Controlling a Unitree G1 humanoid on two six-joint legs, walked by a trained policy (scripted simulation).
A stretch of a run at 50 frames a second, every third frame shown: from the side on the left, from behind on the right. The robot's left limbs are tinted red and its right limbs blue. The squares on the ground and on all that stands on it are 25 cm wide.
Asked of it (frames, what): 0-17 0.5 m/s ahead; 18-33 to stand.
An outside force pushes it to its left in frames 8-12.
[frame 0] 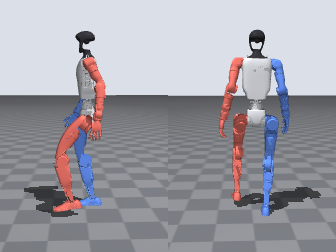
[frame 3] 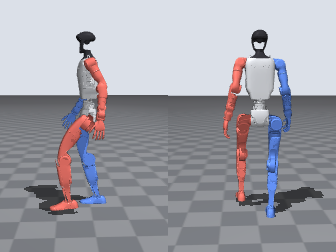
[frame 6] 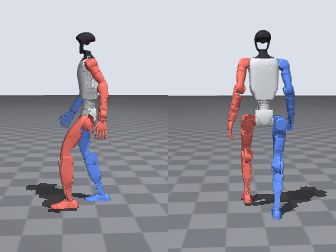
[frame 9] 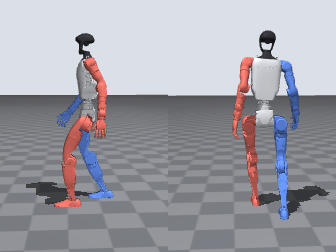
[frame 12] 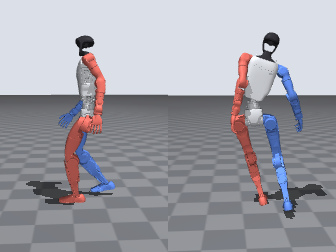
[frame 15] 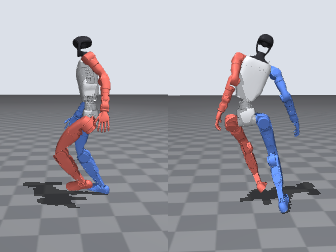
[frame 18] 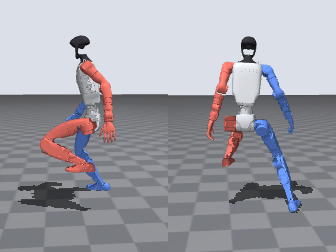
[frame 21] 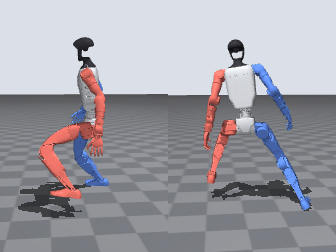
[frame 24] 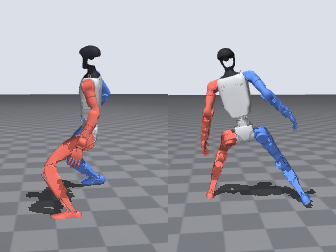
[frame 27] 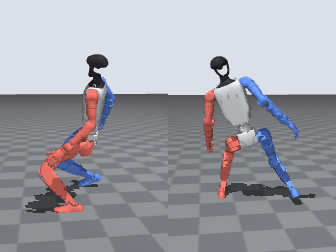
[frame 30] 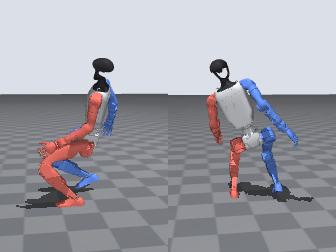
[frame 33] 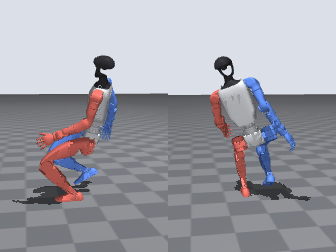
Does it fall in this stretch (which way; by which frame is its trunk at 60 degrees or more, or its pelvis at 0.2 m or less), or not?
no
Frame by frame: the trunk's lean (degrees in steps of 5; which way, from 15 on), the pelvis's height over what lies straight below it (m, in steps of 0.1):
0: 0, 0.8
3: 0, 0.8
6: 5, 0.8
9: 5, 0.8
12: 20 to its right, 0.8
15: 20 to its right, 0.7
18: 10, 0.7
21: 10, 0.7
24: 15 to its left, 0.6
27: 20 to its left, 0.5
30: 25 to its left, 0.5
33: 25 to its left, 0.5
